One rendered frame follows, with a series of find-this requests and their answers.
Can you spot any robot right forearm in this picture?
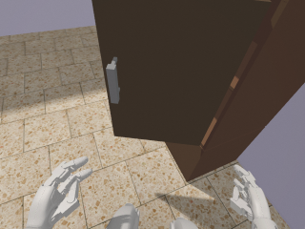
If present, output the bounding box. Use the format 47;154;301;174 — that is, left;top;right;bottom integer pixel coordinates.
251;218;278;229

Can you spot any robot left hand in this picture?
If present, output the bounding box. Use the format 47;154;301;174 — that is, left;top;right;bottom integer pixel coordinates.
26;156;93;229

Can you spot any cupboard door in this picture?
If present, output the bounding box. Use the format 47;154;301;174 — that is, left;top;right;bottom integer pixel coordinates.
91;0;272;146

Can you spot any robot left thigh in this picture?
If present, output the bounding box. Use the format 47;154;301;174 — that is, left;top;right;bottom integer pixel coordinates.
106;205;140;229

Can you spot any handle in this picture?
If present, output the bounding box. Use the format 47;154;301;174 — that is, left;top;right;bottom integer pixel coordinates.
106;57;120;104

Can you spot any robot right hand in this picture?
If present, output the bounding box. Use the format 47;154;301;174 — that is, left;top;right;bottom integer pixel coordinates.
230;164;272;223

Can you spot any left robot shin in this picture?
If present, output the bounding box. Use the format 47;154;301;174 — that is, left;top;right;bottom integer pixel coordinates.
125;202;134;207

